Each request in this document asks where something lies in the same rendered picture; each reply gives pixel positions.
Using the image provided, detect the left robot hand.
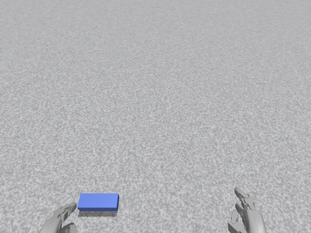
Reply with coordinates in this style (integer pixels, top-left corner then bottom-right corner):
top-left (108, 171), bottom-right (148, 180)
top-left (39, 202), bottom-right (77, 233)

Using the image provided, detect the carton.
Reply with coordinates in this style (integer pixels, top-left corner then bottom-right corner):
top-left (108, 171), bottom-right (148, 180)
top-left (77, 193), bottom-right (119, 211)

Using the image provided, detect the right robot hand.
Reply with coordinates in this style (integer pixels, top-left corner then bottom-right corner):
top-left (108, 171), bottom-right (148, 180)
top-left (228, 187), bottom-right (267, 233)

